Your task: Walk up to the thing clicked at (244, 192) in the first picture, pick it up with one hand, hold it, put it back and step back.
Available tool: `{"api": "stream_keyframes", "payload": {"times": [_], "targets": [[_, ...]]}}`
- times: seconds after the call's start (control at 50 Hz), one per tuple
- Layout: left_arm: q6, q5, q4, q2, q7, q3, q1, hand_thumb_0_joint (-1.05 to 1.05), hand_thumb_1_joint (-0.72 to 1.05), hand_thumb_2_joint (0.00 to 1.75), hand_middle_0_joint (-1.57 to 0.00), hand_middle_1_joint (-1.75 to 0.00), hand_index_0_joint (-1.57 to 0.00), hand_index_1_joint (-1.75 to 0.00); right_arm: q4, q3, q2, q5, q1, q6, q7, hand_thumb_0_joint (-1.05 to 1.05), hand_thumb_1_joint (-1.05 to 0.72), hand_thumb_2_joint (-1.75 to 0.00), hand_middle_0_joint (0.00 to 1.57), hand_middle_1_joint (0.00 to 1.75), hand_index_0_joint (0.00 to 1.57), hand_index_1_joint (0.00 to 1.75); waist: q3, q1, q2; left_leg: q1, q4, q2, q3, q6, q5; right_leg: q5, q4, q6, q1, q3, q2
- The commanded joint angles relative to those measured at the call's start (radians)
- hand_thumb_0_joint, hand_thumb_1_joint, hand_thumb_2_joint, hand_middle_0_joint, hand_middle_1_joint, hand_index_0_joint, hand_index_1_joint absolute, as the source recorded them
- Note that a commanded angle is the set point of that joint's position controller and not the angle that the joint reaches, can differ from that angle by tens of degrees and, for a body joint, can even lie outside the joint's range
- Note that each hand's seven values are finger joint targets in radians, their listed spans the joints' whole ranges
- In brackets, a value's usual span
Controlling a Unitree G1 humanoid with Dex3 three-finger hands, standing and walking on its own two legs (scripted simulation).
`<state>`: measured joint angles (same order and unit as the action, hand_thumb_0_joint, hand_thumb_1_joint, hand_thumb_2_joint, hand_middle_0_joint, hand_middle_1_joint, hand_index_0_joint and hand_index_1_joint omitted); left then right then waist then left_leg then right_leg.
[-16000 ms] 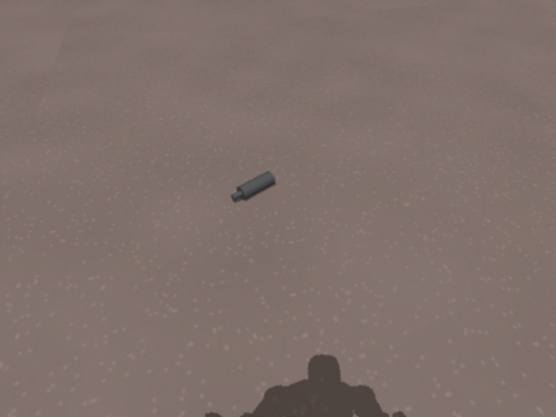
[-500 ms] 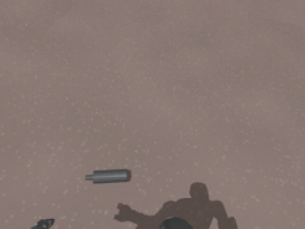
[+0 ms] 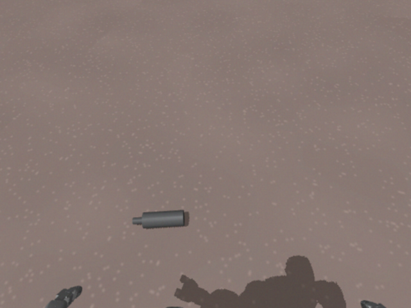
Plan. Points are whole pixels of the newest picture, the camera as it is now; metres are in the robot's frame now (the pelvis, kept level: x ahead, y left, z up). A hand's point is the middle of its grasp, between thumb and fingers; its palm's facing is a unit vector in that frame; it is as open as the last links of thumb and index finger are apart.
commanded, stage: walk up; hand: left
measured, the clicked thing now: (158, 219) +0.58 +0.28 -0.73
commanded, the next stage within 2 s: stand in 1.68 s
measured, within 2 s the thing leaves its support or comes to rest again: neither
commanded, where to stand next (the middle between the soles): +0.25 -0.02 m, yaw +4 degrees
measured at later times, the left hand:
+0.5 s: hand out of the picture -0.09 +0.23 -0.15, palm faces +0.00 -0.92 -0.40, open 7.4 cm
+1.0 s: hand out of the picture -0.04 +0.23 -0.14, palm faces +0.02 -0.92 -0.39, open 7.4 cm
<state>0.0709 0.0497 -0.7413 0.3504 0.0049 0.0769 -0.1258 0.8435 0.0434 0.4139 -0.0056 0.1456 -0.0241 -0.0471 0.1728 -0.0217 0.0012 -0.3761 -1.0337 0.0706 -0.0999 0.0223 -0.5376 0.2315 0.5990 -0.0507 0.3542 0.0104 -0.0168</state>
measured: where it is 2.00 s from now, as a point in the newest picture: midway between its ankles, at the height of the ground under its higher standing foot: outside the picture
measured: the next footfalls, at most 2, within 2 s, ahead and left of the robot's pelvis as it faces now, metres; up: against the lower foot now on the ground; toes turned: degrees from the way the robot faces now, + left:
left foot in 0.10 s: -0.02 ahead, +0.12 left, +0.00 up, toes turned +1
right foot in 0.42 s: -0.11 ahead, -0.18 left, +0.00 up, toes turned +2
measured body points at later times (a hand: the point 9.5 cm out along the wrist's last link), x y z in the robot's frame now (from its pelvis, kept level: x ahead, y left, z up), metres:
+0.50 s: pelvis -0.11 -0.05 -0.01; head -0.10 -0.06 +0.44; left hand -0.09 +0.27 -0.12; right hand -0.01 -0.37 -0.12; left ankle -0.06 +0.11 -0.72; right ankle -0.15 -0.18 -0.73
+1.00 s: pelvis -0.11 -0.04 +0.00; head -0.09 -0.05 +0.45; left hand -0.04 +0.28 -0.12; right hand -0.02 -0.35 -0.12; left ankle -0.07 +0.09 -0.73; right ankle -0.08 -0.16 -0.73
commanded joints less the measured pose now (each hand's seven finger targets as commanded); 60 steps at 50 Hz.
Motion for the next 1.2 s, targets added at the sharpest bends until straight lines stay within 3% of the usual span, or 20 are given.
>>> {"api": "stream_keyframes", "payload": {"times": [0.0, 0.06, 0.1, 0.12, 0.14, 0.2, 0.3, 0.38, 0.4, 0.44, 0.46, 0.52, 0.62, 0.7, 0.74, 0.76, 0.78, 0.96, 1.04, 1.18], "targets": [[-0.003, 0.008, 0.116, 0.222, -0.019, 0.076, -0.045, 0.00, 0.90, 0.90, -0.20, -0.30, -0.20, -0.30, -0.051, 0.051, 0.147, 0.018, 0.110, 0.033, -0.025, 0.00, -0.90, -0.90, 0.20, 0.30, 0.20, 0.30, -0.289, -0.024, 0.199, -0.053, 0.366, -0.055, 0.077, -0.001, 0.058, -0.500, -0.020, -0.159, -0.402, 0.193, 0.212], [0.017, -0.014, 0.121, 0.233, -0.005, 0.067, -0.031, 0.00, 0.90, 0.90, -0.20, -0.30, -0.20, -0.30, -0.027, 0.068, 0.154, 0.039, 0.158, 0.036, -0.016, 0.00, -0.90, -0.90, 0.20, 0.30, 0.20, 0.30, -0.284, 0.016, 0.127, 0.175, 0.648, -0.025, 0.146, -0.029, 0.370, -0.229, 0.065, -0.078, -0.207, 0.157, 0.162], [0.016, -0.021, 0.123, 0.164, 0.000, 0.049, -0.053, 0.00, 0.90, 0.90, -0.20, -0.30, -0.20, -0.30, -0.056, 0.099, 0.293, 0.069, 0.109, 0.036, -0.009, 0.00, -0.90, -0.90, 0.20, 0.30, 0.20, 0.30, -0.234, 0.010, -0.184, 0.300, 0.712, -0.372, -0.363, -0.179, 0.360, 0.295, 0.283, 0.014, 0.212, 0.095, -0.024], [0.015, -0.008, 0.136, 0.237, -0.015, 0.080, 0.048, 0.00, 0.90, 0.90, -0.20, -0.30, -0.20, -0.30, -0.088, 0.122, 0.390, 0.058, 0.069, 0.031, -0.004, 0.00, -0.90, -0.90, 0.20, 0.30, 0.20, 0.30, -0.188, 0.079, -0.262, 0.014, 0.777, -0.575, -0.530, -0.355, 0.349, 0.434, 0.546, 0.043, 0.110, 0.137, -0.042], [0.019, -0.001, 0.119, 0.278, -0.015, 0.094, 0.048, 0.00, 0.90, 0.90, -0.20, -0.30, -0.20, -0.30, -0.106, 0.124, 0.372, 0.056, -0.034, 0.047, -0.018, 0.00, -0.90, -0.90, 0.20, 0.30, 0.20, 0.30, -0.123, 0.038, -0.210, -0.100, 0.787, -0.609, -0.564, -0.377, 0.334, 0.395, 0.704, 0.042, 0.056, 0.241, 0.001], [0.009, -0.027, 0.035, 0.233, 0.002, 0.093, -0.112, 0.00, 0.90, 0.90, -0.20, -0.30, -0.20, -0.30, -0.105, 0.072, 0.219, 0.054, -0.066, 0.055, -0.016, 0.00, -0.90, -0.90, 0.20, 0.30, 0.20, 0.30, -0.153, -0.054, -0.080, 0.096, 0.634, -0.326, -0.107, -0.229, 0.589, 0.245, 0.716, 0.039, 0.138, 0.214, -0.079], [-0.045, -0.036, 0.003, 0.212, 0.021, 0.056, -0.090, 0.00, 0.90, 0.90, -0.20, -0.30, -0.20, -0.30, -0.079, 0.074, 0.206, 0.049, 0.013, 0.052, 0.021, 0.00, -0.90, -0.90, 0.20, 0.30, 0.20, 0.30, -0.182, 0.046, -0.232, 0.240, 0.660, -0.235, -0.054, -0.190, 0.053, 0.275, 0.198, 0.085, 0.049, 0.057, -0.017], [-0.095, -0.028, -0.119, 0.196, -0.004, 0.057, -0.210, 0.00, 0.90, 0.90, -0.20, -0.30, -0.20, -0.30, -0.073, 0.085, 0.237, 0.056, 0.019, 0.011, 0.044, 0.00, -0.90, -0.90, 0.20, 0.30, 0.20, 0.30, -0.182, 0.001, -0.221, 0.114, 0.504, -0.231, -0.005, -0.194, 0.091, 0.162, -0.279, 0.049, -0.221, -0.049, -0.027], [-0.108, -0.018, -0.151, 0.225, -0.012, 0.065, -0.248, 0.00, 0.90, 0.90, -0.20, -0.30, -0.20, -0.30, -0.071, 0.069, 0.178, 0.047, 0.028, 0.005, 0.043, 0.00, -0.90, -0.90, 0.20, 0.30, 0.20, 0.30, -0.167, -0.010, -0.097, 0.029, 0.343, -0.185, 0.033, -0.146, 0.121, 0.113, -0.319, 0.038, -0.288, 0.048, -0.004], [-0.122, 0.005, -0.095, 0.356, -0.021, 0.087, -0.156, 0.00, 0.90, 0.90, -0.20, -0.30, -0.20, -0.30, -0.114, 0.039, 0.106, 0.035, -0.004, 0.010, 0.042, 0.00, -0.90, -0.90, 0.20, 0.30, 0.20, 0.30, -0.076, -0.011, 0.138, -0.254, 0.165, -0.061, 0.029, -0.025, -0.022, 0.436, -0.389, -0.090, -0.178, 0.558, 0.318], [-0.115, 0.008, -0.081, 0.416, -0.021, 0.091, -0.088, 0.00, 0.90, 0.90, -0.20, -0.30, -0.20, -0.30, -0.086, 0.068, 0.187, 0.033, -0.040, 0.014, 0.034, 0.00, -0.90, -0.90, 0.20, 0.30, 0.20, 0.30, 0.006, -0.028, 0.169, -0.135, 0.098, -0.093, -0.060, -0.022, -0.042, 0.511, -0.409, -0.189, 0.056, 0.652, 0.409], [-0.135, -0.011, -0.092, 0.288, -0.020, 0.064, -0.058, 0.00, 0.90, 0.90, -0.20, -0.30, -0.20, -0.30, -0.036, 0.067, 0.173, 0.015, -0.004, 0.029, 0.053, 0.00, -0.90, -0.90, 0.20, 0.30, 0.20, 0.30, 0.006, 0.018, 0.138, -0.156, 0.144, -0.084, -0.056, -0.025, 0.116, 0.162, -0.330, -0.098, -0.126, 0.313, 0.241], [-0.141, -0.019, -0.110, 0.296, -0.024, 0.066, -0.155, 0.00, 0.90, 0.90, -0.20, -0.30, -0.20, -0.30, -0.034, 0.054, 0.140, 0.031, -0.015, 0.037, 0.066, 0.00, -0.90, -0.90, 0.20, 0.30, 0.20, 0.30, -0.084, -0.034, 0.218, -0.078, 0.300, -0.077, 0.038, -0.016, 0.113, -0.229, -0.219, -0.105, -0.238, 0.200, 0.242], [-0.120, -0.041, -0.086, 0.279, -0.025, 0.046, -0.096, 0.00, 0.90, 0.90, -0.20, -0.30, -0.20, -0.30, 0.017, 0.068, 0.127, 0.031, 0.064, 0.056, 0.065, 0.00, -0.90, -0.90, 0.20, 0.30, 0.20, 0.30, -0.155, 0.022, 0.163, 0.169, 0.611, -0.039, 0.135, -0.038, 0.326, -0.414, -0.035, -0.066, -0.193, 0.104, 0.211], [-0.120, -0.053, -0.065, 0.196, -0.028, 0.019, -0.134, 0.00, 0.90, 0.90, -0.20, -0.30, -0.20, -0.30, 0.038, 0.099, 0.214, 0.043, 0.155, 0.067, 0.052, 0.00, -0.90, -0.90, 0.20, 0.30, 0.20, 0.30, -0.280, 0.053, -0.095, 0.396, 0.666, -0.223, -0.146, -0.129, 0.545, -0.243, 0.302, 0.016, -0.050, 0.006, 0.062], [-0.108, -0.063, -0.070, 0.169, -0.032, 0.012, -0.129, 0.00, 0.90, 0.90, -0.20, -0.30, -0.20, -0.30, 0.017, 0.106, 0.265, 0.043, 0.135, 0.068, 0.051, 0.00, -0.90, -0.90, 0.20, 0.30, 0.20, 0.30, -0.268, 0.047, -0.184, 0.395, 0.712, -0.383, -0.386, -0.246, 0.402, 0.303, 0.363, 0.028, 0.103, -0.024, -0.029], [-0.098, -0.051, -0.091, 0.235, -0.036, 0.028, -0.117, 0.00, 0.90, 0.90, -0.20, -0.30, -0.20, -0.30, 0.025, 0.115, 0.291, 0.032, 0.134, 0.065, 0.054, 0.00, -0.90, -0.90, 0.20, 0.30, 0.20, 0.30, -0.236, 0.055, -0.143, 0.269, 0.732, -0.430, -0.437, -0.317, 0.209, 0.422, 0.388, 0.016, 0.050, 0.068, 0.027], [-0.124, -0.029, -0.195, 0.186, -0.027, 0.031, -0.213, 0.00, 0.90, 0.90, -0.20, -0.30, -0.20, -0.30, -0.002, 0.052, 0.146, 0.018, -0.061, 0.028, 0.059, 0.00, -0.90, -0.90, 0.20, 0.30, 0.20, 0.30, -0.162, -0.043, -0.134, -0.016, 0.555, -0.228, -0.063, -0.133, 0.170, 0.014, -0.168, 0.037, -0.277, -0.042, 0.004], [-0.134, -0.003, -0.121, 0.351, -0.031, 0.059, 0.034, 0.00, 0.90, 0.90, -0.20, -0.30, -0.20, -0.30, 0.050, 0.055, 0.147, 0.011, 0.036, 0.014, 0.046, 0.00, -0.90, -0.90, 0.20, 0.30, 0.20, 0.30, -0.052, 0.023, 0.121, 0.036, 0.165, -0.086, -0.025, -0.018, -0.005, 0.422, -0.403, -0.183, 0.072, 0.502, 0.408], [-0.135, -0.035, -0.162, 0.252, -0.026, 0.034, 0.010, 0.00, 0.90, 0.90, -0.20, -0.30, -0.20, -0.30, 0.108, 0.030, 0.106, 0.016, 0.070, 0.056, 0.042, 0.00, -0.90, -0.90, 0.20, 0.30, 0.20, 0.30, -0.202, 0.031, 0.139, 0.138, 0.593, -0.084, 0.067, -0.034, 0.281, -0.440, -0.107, -0.062, -0.236, 0.135, 0.229]]}}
